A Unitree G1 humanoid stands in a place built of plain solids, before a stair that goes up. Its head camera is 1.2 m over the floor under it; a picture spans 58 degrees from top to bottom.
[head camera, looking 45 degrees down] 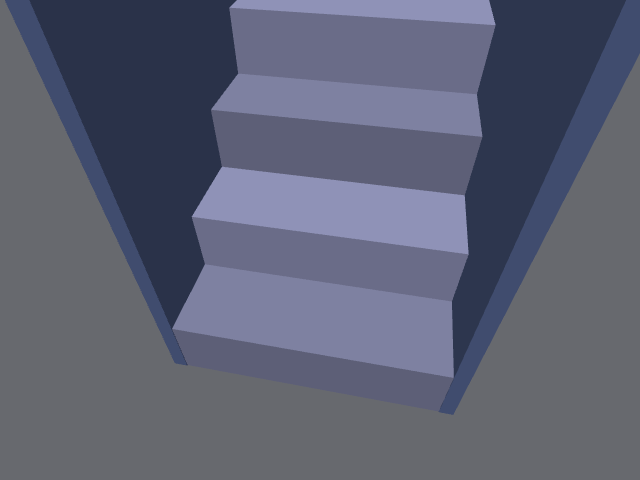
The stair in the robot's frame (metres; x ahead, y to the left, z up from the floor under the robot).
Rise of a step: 0.20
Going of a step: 0.24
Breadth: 0.83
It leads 11 degrees to the right of straight ahead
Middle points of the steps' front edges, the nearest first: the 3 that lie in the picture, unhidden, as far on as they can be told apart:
0.59 0.04 0.20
0.83 -0.01 0.39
1.06 -0.06 0.59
